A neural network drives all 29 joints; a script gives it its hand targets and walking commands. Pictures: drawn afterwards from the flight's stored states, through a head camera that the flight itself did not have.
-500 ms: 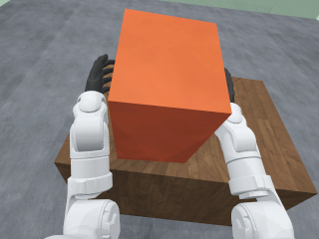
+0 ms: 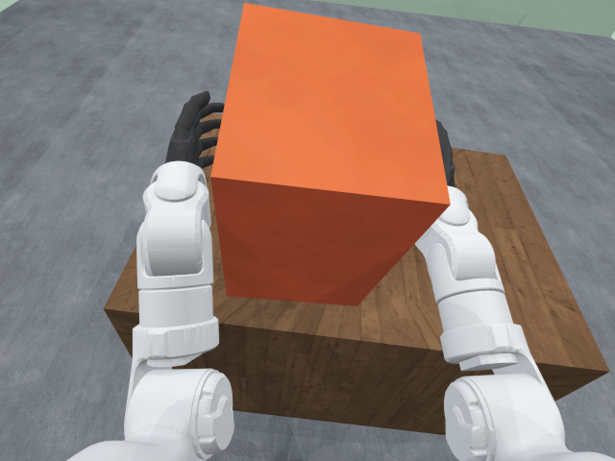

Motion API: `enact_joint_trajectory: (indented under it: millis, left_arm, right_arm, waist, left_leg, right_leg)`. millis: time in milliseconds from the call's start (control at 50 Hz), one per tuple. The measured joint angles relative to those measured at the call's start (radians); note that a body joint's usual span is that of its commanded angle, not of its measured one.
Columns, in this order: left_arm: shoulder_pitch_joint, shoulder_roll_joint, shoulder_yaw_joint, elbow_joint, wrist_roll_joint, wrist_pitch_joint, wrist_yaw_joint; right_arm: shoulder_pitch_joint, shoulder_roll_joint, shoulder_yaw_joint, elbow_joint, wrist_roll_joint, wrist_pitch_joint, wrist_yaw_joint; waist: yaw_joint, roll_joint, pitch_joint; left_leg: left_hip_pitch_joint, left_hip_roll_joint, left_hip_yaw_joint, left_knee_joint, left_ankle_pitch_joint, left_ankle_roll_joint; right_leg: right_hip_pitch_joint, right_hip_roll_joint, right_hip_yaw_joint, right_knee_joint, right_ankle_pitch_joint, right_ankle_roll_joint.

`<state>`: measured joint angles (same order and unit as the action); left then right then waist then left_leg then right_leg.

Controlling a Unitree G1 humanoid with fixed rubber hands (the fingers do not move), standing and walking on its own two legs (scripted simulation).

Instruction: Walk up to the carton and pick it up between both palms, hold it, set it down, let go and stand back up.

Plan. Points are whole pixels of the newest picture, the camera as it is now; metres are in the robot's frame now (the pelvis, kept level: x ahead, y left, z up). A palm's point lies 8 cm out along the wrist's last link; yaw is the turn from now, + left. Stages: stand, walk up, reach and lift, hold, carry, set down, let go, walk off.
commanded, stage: hold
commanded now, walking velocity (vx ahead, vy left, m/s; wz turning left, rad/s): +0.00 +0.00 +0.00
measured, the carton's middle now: (310, 181) +0.41 +0.00 +0.16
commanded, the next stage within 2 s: none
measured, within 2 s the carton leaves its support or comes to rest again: neither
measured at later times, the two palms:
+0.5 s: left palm (184, 164) +0.38 +0.15 +0.20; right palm (431, 184) +0.37 -0.14 +0.19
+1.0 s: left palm (185, 162) +0.38 +0.15 +0.21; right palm (433, 179) +0.38 -0.14 +0.20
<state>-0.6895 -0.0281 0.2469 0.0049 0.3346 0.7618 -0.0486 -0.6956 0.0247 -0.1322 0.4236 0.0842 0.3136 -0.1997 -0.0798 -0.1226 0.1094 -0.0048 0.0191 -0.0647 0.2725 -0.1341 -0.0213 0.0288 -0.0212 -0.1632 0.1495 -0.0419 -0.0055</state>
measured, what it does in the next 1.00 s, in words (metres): stands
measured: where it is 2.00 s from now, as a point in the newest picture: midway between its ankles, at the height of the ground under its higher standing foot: outside the picture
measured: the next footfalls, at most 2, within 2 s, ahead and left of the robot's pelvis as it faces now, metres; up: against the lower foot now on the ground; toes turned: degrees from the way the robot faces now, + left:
none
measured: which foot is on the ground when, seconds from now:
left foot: down 0.00-1.00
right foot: down 0.00-1.00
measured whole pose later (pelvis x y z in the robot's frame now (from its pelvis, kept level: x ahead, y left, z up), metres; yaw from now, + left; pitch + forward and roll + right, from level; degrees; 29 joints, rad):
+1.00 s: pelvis +0.00 +0.00 +0.00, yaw +0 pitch -9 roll -1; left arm -0.67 -0.04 0.24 -0.04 0.34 0.80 -0.04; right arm -0.70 0.00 -0.10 0.40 0.13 0.36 -0.21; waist -0.08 -0.11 0.12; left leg 0.02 0.02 -0.06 0.28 -0.15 -0.02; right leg 0.06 -0.02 -0.16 0.14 -0.04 0.00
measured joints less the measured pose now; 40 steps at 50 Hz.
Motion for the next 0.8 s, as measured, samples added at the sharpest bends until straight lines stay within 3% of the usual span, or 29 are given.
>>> enact_joint_trajectory:
  millis: [560,800]
  left_arm:
    - [0.053,-0.011,-0.021,-0.074,0.004,0.026,0.002]
    - [0.012,-0.008,-0.003,-0.04,0.007,0.045,0.005]
  right_arm:
    - [0.044,-0.031,0.062,-0.056,0.057,0.018,-0.023]
    - [0.001,-0.012,0.018,-0.017,0.034,0.036,-0.004]
  waist:
    - [0.001,0.007,-0.002]
    - [0.002,0.001,-0.003]
  left_leg:
    - [0.026,0.001,0.012,0.008,-0.021,0.005]
    - [0.009,-0.001,0.007,0.011,-0.013,0.003]
  right_leg:
    - [0.041,0.003,0.011,-0.032,0.005,0.006]
    - [0.012,-0.001,0.007,-0.001,-0.005,0.004]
